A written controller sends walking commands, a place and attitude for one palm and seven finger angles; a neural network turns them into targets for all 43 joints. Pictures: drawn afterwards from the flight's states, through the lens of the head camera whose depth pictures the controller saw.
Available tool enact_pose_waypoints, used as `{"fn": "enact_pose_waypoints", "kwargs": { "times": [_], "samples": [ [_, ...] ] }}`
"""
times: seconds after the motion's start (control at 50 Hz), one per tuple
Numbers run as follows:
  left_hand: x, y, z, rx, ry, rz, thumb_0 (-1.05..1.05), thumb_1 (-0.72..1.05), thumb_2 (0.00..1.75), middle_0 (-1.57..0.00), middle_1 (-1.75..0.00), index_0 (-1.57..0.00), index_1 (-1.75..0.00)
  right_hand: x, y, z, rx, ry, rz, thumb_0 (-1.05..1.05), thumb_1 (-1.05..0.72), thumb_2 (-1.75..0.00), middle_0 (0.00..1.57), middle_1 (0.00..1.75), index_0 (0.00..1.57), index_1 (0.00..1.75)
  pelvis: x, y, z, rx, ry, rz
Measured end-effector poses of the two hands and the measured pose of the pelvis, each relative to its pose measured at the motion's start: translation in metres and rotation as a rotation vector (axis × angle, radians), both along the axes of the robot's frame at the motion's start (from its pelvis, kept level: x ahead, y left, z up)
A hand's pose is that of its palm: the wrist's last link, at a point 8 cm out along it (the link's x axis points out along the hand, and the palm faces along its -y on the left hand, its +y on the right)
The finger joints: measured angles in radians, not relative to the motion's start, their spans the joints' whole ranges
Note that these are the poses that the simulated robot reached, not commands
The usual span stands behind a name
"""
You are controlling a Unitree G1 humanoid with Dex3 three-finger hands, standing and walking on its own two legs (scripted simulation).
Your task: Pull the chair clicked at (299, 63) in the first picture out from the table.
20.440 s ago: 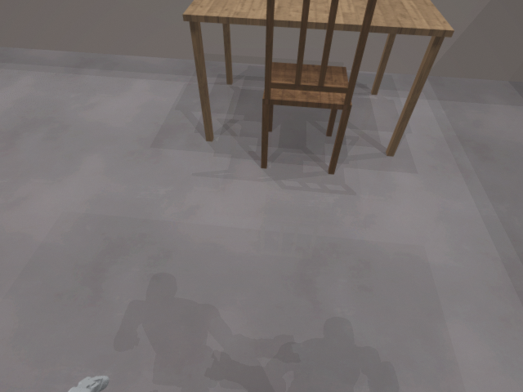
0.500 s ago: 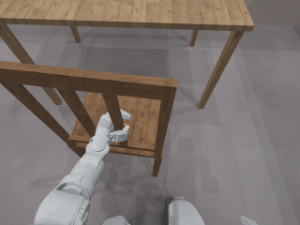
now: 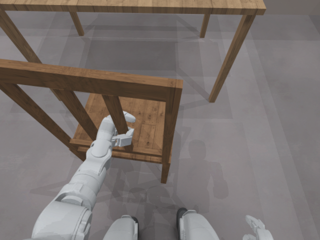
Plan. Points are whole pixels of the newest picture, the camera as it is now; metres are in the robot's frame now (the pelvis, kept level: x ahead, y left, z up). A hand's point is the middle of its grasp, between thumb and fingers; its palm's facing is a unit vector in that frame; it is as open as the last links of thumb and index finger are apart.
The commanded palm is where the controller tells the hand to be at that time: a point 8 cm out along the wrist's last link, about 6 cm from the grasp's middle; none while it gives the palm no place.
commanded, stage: step backward, pulling the chair out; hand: left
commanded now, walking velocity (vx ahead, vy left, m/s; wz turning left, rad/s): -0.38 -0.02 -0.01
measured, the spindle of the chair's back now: (86, 123) +0.41 +0.22 -0.05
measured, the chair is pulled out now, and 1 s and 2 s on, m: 0.36 0.51 0.57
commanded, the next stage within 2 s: stop walking, hand still on the chair in 0.88 s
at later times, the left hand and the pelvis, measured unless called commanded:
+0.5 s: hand (120, 159) +0.31 +0.11 -0.06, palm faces -0.10 -0.98 -0.14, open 5.8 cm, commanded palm +0.32 +0.16 -0.06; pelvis -0.05 +0.01 +0.01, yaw +0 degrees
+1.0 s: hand (121, 189) +0.23 +0.10 -0.06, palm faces -0.01 -0.99 -0.16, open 5.9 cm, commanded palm +0.22 +0.16 -0.04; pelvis -0.12 -0.02 +0.00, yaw -1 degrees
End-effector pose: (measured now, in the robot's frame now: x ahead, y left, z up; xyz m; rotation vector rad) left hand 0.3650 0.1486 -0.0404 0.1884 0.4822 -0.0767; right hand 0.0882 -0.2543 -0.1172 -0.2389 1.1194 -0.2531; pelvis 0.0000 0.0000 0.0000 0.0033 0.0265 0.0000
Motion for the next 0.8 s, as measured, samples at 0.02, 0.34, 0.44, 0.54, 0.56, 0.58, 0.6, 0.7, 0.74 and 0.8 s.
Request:
{"fn": "enact_pose_waypoints", "kwargs": {
  "times": [0.02,0.34,0.44,0.54,0.56,0.58,0.6,0.7,0.74,0.8],
  "samples": [
    [-0.005,0.000,0.000,0.001,-0.003,0.006,0.11,0.61,0.79,-0.33,-1.28,-0.50,-1.45,-0.004,0.001,-0.002,0.012,0.000,0.000,0.00,-0.91,-0.90,0.20,0.30,0.20,0.30,-0.002,-0.002,-0.001,-0.002,-0.005,-0.001],
    [-0.055,0.007,0.000,-0.016,0.017,0.004,0.11,0.62,0.79,-0.31,-1.32,-0.50,-1.45,-0.063,-0.001,0.003,-0.057,0.036,-0.001,0.00,-0.91,-0.90,0.20,0.30,0.20,0.30,-0.043,0.016,0.000,0.028,0.018,0.020],
    [-0.067,0.013,0.001,-0.022,0.038,0.008,0.13,0.62,0.78,-0.30,-1.30,-0.50,-1.45,-0.078,0.014,0.005,-0.014,0.046,-0.001,0.00,-0.91,-0.90,0.20,0.30,0.20,0.30,-0.048,0.017,0.006,-0.013,0.016,0.004],
    [-0.072,0.013,0.002,-0.007,0.030,0.028,0.13,0.61,0.80,-0.33,-1.28,-0.50,-1.45,-0.093,0.024,-0.004,0.062,0.075,0.004,0.00,-0.91,-0.90,0.20,0.30,0.20,0.30,-0.060,0.007,0.007,-0.045,0.009,-0.011],
    [-0.073,0.013,0.002,-0.005,0.029,0.031,0.13,0.61,0.81,-0.34,-1.27,-0.50,-1.45,-0.096,0.024,-0.004,0.063,0.075,0.001,0.00,-0.91,-0.90,0.20,0.30,0.20,0.30,-0.064,0.006,0.008,-0.046,0.008,-0.012],
    [-0.074,0.012,0.002,-0.004,0.028,0.033,0.13,0.61,0.81,-0.34,-1.27,-0.50,-1.45,-0.099,0.023,-0.004,0.058,0.073,-0.006,0.00,-0.91,-0.90,0.20,0.30,0.20,0.30,-0.068,0.007,0.008,-0.043,0.008,-0.013],
    [-0.076,0.012,0.002,-0.004,0.028,0.034,0.13,0.61,0.81,-0.34,-1.27,-0.50,-1.45,-0.102,0.021,-0.003,0.049,0.070,-0.013,0.00,-0.91,-0.90,0.20,0.30,0.20,0.30,-0.071,0.008,0.008,-0.040,0.011,-0.013],
    [-0.084,0.013,0.001,0.003,0.020,0.014,0.12,0.61,0.79,-0.35,-1.28,-0.50,-1.45,-0.117,0.009,0.001,-0.012,0.053,-0.038,0.00,-0.91,-0.90,0.20,0.30,0.20,0.30,-0.089,0.015,0.006,-0.020,0.014,-0.020],
    [-0.090,0.014,0.001,0.005,0.014,0.011,0.12,0.60,0.79,-0.35,-1.28,-0.50,-1.45,-0.122,0.006,0.004,-0.016,0.041,-0.034,0.00,-0.91,-0.90,0.20,0.30,0.20,0.30,-0.096,0.014,0.005,-0.014,0.011,-0.029],
    [-0.103,0.014,0.001,0.008,0.009,0.021,0.11,0.60,0.79,-0.36,-1.29,-0.50,-1.45,-0.130,0.001,0.003,-0.004,0.028,-0.028,0.00,-0.91,-0.90,0.20,0.30,0.20,0.30,-0.106,0.008,0.003,-0.014,0.001,-0.036]
  ]
}}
